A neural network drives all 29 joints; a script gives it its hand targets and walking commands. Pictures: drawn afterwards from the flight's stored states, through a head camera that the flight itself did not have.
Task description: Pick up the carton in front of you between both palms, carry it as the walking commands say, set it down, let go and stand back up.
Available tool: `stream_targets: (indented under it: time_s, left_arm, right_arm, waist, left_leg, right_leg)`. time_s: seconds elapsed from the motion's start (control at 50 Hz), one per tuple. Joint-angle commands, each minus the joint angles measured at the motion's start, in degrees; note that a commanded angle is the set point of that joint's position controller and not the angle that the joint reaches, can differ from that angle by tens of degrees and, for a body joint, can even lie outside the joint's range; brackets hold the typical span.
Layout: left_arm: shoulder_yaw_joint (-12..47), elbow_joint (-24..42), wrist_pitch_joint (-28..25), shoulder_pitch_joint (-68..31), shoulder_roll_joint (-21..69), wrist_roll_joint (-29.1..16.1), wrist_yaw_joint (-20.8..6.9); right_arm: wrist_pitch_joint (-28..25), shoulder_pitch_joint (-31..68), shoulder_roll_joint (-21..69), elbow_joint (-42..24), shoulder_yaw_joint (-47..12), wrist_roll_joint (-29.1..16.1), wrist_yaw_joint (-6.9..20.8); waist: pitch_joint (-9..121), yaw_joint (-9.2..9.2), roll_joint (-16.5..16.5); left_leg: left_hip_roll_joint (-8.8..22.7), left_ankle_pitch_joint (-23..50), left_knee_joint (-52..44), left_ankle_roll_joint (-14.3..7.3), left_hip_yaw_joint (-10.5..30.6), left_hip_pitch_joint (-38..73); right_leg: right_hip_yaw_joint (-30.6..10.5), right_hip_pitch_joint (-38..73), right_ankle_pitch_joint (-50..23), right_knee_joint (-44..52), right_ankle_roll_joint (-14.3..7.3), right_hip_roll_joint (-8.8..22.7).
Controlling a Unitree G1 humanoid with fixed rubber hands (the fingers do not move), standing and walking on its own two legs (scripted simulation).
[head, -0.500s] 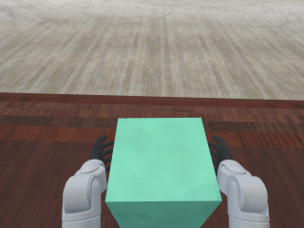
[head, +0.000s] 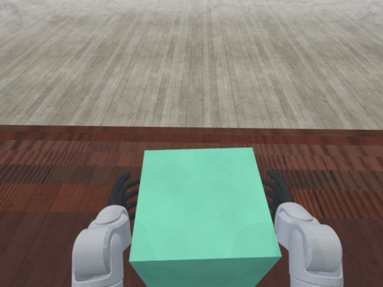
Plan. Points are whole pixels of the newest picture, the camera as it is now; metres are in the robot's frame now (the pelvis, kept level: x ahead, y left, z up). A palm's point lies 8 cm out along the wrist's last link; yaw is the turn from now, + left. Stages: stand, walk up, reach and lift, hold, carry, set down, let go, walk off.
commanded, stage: carry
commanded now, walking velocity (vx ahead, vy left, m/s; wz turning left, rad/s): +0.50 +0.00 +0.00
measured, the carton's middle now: (200, 225) +0.24 +0.00 +0.02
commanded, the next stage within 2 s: none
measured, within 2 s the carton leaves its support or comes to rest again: neither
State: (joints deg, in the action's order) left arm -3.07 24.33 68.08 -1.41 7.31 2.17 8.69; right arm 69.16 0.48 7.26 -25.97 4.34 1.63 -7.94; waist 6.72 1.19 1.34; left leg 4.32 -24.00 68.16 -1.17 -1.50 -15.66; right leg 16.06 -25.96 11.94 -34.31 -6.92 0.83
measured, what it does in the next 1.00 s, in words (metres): walks ahead: left foot, then right foot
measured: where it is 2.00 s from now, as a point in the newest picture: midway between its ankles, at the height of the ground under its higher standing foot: (191, 171)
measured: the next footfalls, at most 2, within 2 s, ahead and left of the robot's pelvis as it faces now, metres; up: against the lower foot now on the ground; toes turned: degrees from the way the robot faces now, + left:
left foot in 0.44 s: +0.46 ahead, +0.10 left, +0.00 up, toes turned +5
right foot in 0.86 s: +0.62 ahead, -0.07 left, +0.00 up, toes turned -4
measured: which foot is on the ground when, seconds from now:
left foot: up 0.00-0.42, down 0.44-0.88, up 0.90-1.00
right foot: down 0.00-0.46, up 0.48-0.84, down 0.86-1.00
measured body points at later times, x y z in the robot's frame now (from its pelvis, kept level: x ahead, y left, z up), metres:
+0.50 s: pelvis +0.31 +0.03 -0.01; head +0.33 +0.04 +0.44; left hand +0.67 +0.17 +0.09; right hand +0.65 -0.14 +0.09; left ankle +0.42 +0.09 -0.72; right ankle +0.11 -0.07 -0.65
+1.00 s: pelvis +0.61 +0.00 -0.01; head +0.66 +0.01 +0.44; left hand +0.95 +0.18 +0.08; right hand +0.97 -0.12 +0.07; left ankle +0.57 +0.12 -0.64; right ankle +0.58 -0.06 -0.72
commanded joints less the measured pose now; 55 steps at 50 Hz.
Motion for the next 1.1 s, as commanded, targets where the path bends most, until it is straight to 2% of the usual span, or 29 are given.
stream_targets:
  time_s: [0.0,0.08,0.18,0.3,0.36,0.38,0.4,0.42,0.44,0.46,0.48,0.5,0.52,0.56,0.64,0.76,0.78,0.8,0.82,0.84,0.86,0.88,0.92,0.96,0.98,1.02,1.04,1.06,1.08]
  left_arm:
    - [36.7,7.2,-1.2,-25.0,46.9,-16.0,-7.6]
    - [37.7,5.0,-3.0,-26.1,48.2,-16.6,-9.0]
    - [35.0,1.6,-4.4,-27.7,43.2,-15.5,-8.0]
    - [30.3,-4.0,-5.9,-39.3,35.8,-13.8,-3.9]
    - [27.5,-9.4,-6.7,-46.2,32.9,-12.5,-1.5]
    - [26.5,-11.3,-6.9,-48.4,32.5,-12.2,-0.7]
    - [25.4,-13.1,-7.1,-50.6,32.3,-11.9,0.0]
    - [24.3,-14.5,-7.5,-52.9,32.0,-11.6,0.8]
    - [22.9,-15.6,-7.6,-53.9,32.8,-10.9,1.3]
    - [21.5,-16.9,-7.8,-56.9,32.7,-10.8,1.9]
    - [21.2,-18.5,-8.3,-60.5,35.3,-11.2,2.2]
    - [20.3,-19.6,-8.8,-62.9,37.4,-11.1,2.1]
    - [19.7,-21.2,-9.4,-64.6,39.6,-10.8,1.9]
    - [19.3,-23.5,-10.7,-67.1,42.7,-10.0,1.2]
    - [19.7,-25.4,-12.4,-66.8,44.9,-8.3,0.8]
    - [22.2,-21.0,-11.7,-62.9,45.0,-8.7,0.0]
    - [22.8,-19.5,-11.3,-61.4,44.7,-9.0,-0.3]
    - [23.5,-18.3,-10.8,-60.5,44.6,-9.7,-0.7]
    - [23.8,-17.7,-10.4,-58.7,44.4,-10.0,-1.0]
    - [23.7,-17.3,-9.9,-56.3,43.7,-10.1,-1.3]
    - [23.5,-17.1,-9.4,-54.8,42.4,-10.4,-1.5]
    - [24.3,-17.7,-9.1,-54.7,41.9,-11.3,-1.5]
    - [28.2,-15.0,-8.7,-57.6,44.8,-14.9,-2.7]
    - [31.9,-11.7,-9.1,-62.5,48.4,-18.8,-4.1]
    - [32.9,-10.6,-9.5,-64.9,49.1,-20.3,-4.6]
    - [33.4,-10.2,-10.3,-65.6,48.4,-21.3,-4.7]
    - [33.3,-10.0,-10.5,-65.6,48.0,-21.6,-4.6]
    - [33.0,-11.4,-10.6,-65.0,47.0,-21.4,-4.4]
    - [32.0,-12.7,-10.7,-63.7,46.2,-21.2,-4.2]
  right_arm:
    - [-2.2,23.2,44.6,-5.0,-36.1,-13.3,6.9]
    - [-4.5,22.7,47.6,-2.2,-35.8,-10.4,6.6]
    - [-5.7,27.0,44.3,-0.6,-35.1,-9.8,4.7]
    - [-7.0,39.8,36.3,4.1,-30.3,-9.7,1.2]
    - [-7.8,45.4,31.4,9.8,-25.7,-8.1,-0.9]
    - [-8.1,47.4,30.4,12.1,-24.0,-7.8,-1.5]
    - [-8.4,48.4,29.6,14.9,-22.3,-7.4,-2.0]
    - [-8.7,49.7,29.0,16.7,-20.9,-7.2,-2.3]
    - [-9.0,51.9,27.8,18.5,-19.7,-7.1,-2.8]
    - [-9.5,54.0,30.2,20.6,-19.8,-8.1,-3.0]
    - [-10.1,58.4,32.0,20.6,-20.3,-9.5,-2.8]
    - [-10.8,62.0,35.1,20.8,-21.3,-10.8,-2.5]
    - [-11.5,65.6,37.7,20.5,-21.9,-11.7,-2.0]
    - [-12.9,71.7,42.2,20.7,-22.9,-13.1,-0.8]
    - [-14.2,72.4,44.9,22.0,-23.9,-13.6,0.3]
    - [-13.5,65.4,45.2,20.8,-24.7,-12.0,0.7]
    - [-13.1,64.0,45.1,19.7,-25.3,-11.9,0.7]
    - [-12.6,62.3,44.8,19.2,-25.9,-11.6,0.7]
    - [-12.1,61.9,44.3,18.0,-26.2,-11.2,0.6]
    - [-11.5,61.4,43.4,17.0,-26.2,-10.6,0.4]
    - [-10.8,59.5,43.2,16.2,-26.0,-9.5,0.2]
    - [-10.1,56.3,42.1,16.8,-25.1,-8.3,0.1]
    - [-9.6,55.9,40.2,15.8,-23.1,-6.4,-0.4]
    - [-10.1,56.2,41.3,14.7,-22.5,-5.7,-0.5]
    - [-10.4,56.3,41.3,14.6,-22.4,-5.2,-0.5]
    - [-11.3,55.1,40.6,14.6,-22.9,-4.7,-0.5]
    - [-11.6,55.7,39.7,14.1,-22.8,-4.5,-0.7]
    - [-11.7,55.5,38.9,14.7,-22.5,-4.2,-1.0]
    - [-11.7,55.0,37.4,14.4,-22.4,-4.2,-1.3]
  waist:
    - [11.2,-0.45,-0.8]
    - [9.7,-0.67,-6.1]
    - [5.9,1.60,-7.6]
    - [3.3,2.89,-8.6]
    - [4.5,1.43,-9.3]
    - [7.1,-0.44,-9.1]
    - [11.6,-3.10,-5.2]
    - [17.9,-4.74,0.5]
    - [22.9,-3.35,12.2]
    - [24.1,-5.02,18.4]
    - [23.2,-4.19,14.8]
    - [22.4,-4.64,6.7]
    - [21.7,-4.10,2.3]
    - [22.8,-2.95,3.5]
    - [23.0,-3.10,3.2]
    - [20.0,-4.00,8.0]
    - [22.0,-2.50,8.7]
    - [24.1,-1.32,7.8]
    - [23.4,2.17,5.3]
    - [23.3,7.29,-0.2]
    - [21.2,7.76,-12.9]
    - [23.0,3.63,-24.7]
    - [20.2,5.89,-10.8]
    - [16.3,4.84,-1.7]
    - [15.9,4.79,-1.1]
    - [18.3,4.95,-5.0]
    - [16.3,6.53,-3.3]
    - [16.5,7.46,-4.6]
    - [13.8,6.87,-1.8]
  left_leg:
    - [3.8,7.0,6.7,-1.3,2.6,-21.1]
    - [3.5,10.4,-7.0,0.1,-1.6,-19.0]
    - [2.0,17.7,-22.6,0.7,-5.6,-25.0]
    - [-0.5,20.9,-29.6,-1.8,-7.7,-25.1]
    - [-2.8,18.0,-32.0,-4.7,-8.7,-18.0]
    - [-5.1,15.8,-33.1,-5.4,-10.7,-10.7]
    - [-8.3,16.0,-37.7,-5.2,-13.0,0.6]
    - [-0.5,9.6,-38.8,-5.6,-2.5,13.2]
    - [16.1,5.7,-44.9,-11.4,27.7,25.2]
    - [17.5,12.5,-49.5,-14.6,37.3,30.6]
    - [16.4,20.7,-46.1,-14.3,30.9,29.9]
    - [15.1,28.2,-43.1,-12.7,25.3,27.3]
    - [13.7,33.0,-42.1,-11.3,20.3,24.0]
    - [11.9,34.9,-42.2,-9.7,14.4,21.5]
    - [9.4,41.2,-41.4,-10.0,7.4,21.9]
    - [4.5,55.6,-37.2,-8.8,-1.5,20.5]
    - [5.7,62.8,-31.3,-8.2,-3.0,21.2]
    - [5.9,64.2,-25.3,-7.9,-3.4,19.2]
    - [4.8,65.5,-17.8,-6.2,-5.2,12.0]
    - [3.0,57.9,-6.7,-4.2,-5.8,1.2]
    - [-4.9,17.0,5.2,-2.3,-3.9,-14.7]
    - [-9.9,-6.3,13.5,-1.1,0.2,-28.8]
    - [-5.4,-7.3,12.4,-1.0,4.7,-39.5]
    - [-3.1,-5.2,-1.6,0.5,5.9,-37.8]
    - [-3.3,-3.2,-7.8,1.0,4.2,-32.2]
    - [-3.6,8.6,-3.0,-0.6,1.4,-29.6]
    - [-2.6,20.7,-12.5,-0.5,3.2,-32.9]
    - [-4.7,27.8,-16.6,-0.6,-0.3,-32.6]
    - [-4.9,40.2,-30.8,-0.2,-1.2,-21.4]
  right_leg:
    - [-31.2,22.1,6.2,22.4,-3.2,19.0]
    - [-19.8,17.0,9.5,25.3,-1.0,15.9]
    - [-15.1,22.8,1.0,24.1,-2.4,13.8]
    - [-12.6,28.1,-15.0,17.7,-3.5,12.7]
    - [-10.4,28.1,-26.0,11.4,-2.2,12.5]
    - [-8.2,26.9,-34.1,5.2,-1.0,11.7]
    - [-4.5,25.0,-36.6,-6.3,1.4,9.1]
    - [-6.0,16.9,-22.2,-20.2,3.2,7.7]
    - [-8.2,-0.5,-0.8,-37.0,5.5,-0.8]
    - [-14.6,-11.3,16.1,-46.0,4.5,-5.4]
    - [-18.3,-14.7,15.7,-50.8,2.9,-2.5]
    - [-18.9,-15.9,14.3,-50.1,2.4,-0.6]
    - [-19.0,-15.6,12.2,-47.0,2.5,1.0]
    - [-18.1,-14.2,9.8,-41.2,3.4,2.2]
    - [-16.5,-15.5,6.3,-29.6,4.6,1.9]
    - [-8.8,-5.8,-1.3,-8.0,3.8,-2.8]
    - [-8.2,-2.9,-9.9,-13.8,2.8,-2.4]
    - [-9.1,0.9,-6.2,-12.8,1.8,-3.2]
    - [-8.6,9.5,-5.7,-7.2,0.8,-4.4]
    - [-9.8,22.1,-15.0,-1.4,0.6,-3.6]
    - [-25.1,32.7,-34.6,1.1,-1.4,5.5]
    - [-42.5,42.4,-47.0,1.6,-10.5,13.7]
    - [-42.4,43.9,-34.4,-0.4,-12.4,14.9]
    - [-40.2,36.4,-29.1,0.3,-9.5,13.9]
    - [-38.7,31.6,-27.1,2.3,-8.9,13.7]
    - [-34.2,30.0,-30.4,-1.0,-8.0,13.1]
    - [-29.7,31.3,-20.2,-5.5,-5.1,7.8]
    - [-28.2,31.9,-19.2,-6.8,-4.3,5.7]
    - [-22.9,20.9,-9.6,-7.2,-2.9,2.5]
